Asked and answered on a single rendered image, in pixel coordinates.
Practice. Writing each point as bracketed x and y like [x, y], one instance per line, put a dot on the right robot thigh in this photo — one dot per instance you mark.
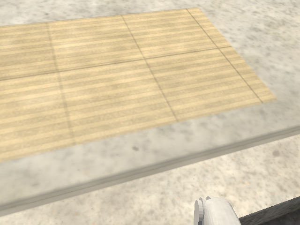
[214, 211]

